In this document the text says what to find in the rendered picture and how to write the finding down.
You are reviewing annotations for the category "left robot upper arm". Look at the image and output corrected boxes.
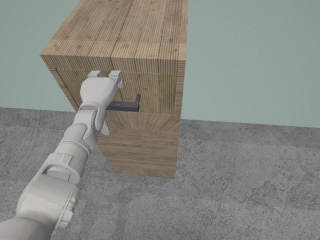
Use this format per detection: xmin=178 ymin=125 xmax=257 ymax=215
xmin=0 ymin=173 xmax=80 ymax=240

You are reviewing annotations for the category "handle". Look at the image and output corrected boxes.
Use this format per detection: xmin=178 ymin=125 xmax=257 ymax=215
xmin=106 ymin=94 xmax=141 ymax=112

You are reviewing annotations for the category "robot left forearm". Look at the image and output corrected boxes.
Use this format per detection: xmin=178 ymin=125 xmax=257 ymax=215
xmin=16 ymin=101 xmax=107 ymax=215

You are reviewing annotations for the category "drawer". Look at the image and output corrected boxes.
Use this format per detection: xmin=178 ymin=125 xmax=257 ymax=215
xmin=57 ymin=68 xmax=177 ymax=115

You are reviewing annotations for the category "cabinet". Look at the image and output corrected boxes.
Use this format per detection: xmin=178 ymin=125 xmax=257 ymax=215
xmin=39 ymin=0 xmax=189 ymax=179

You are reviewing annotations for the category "left robot hand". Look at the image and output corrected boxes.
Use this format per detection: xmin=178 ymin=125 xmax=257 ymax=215
xmin=80 ymin=70 xmax=124 ymax=135

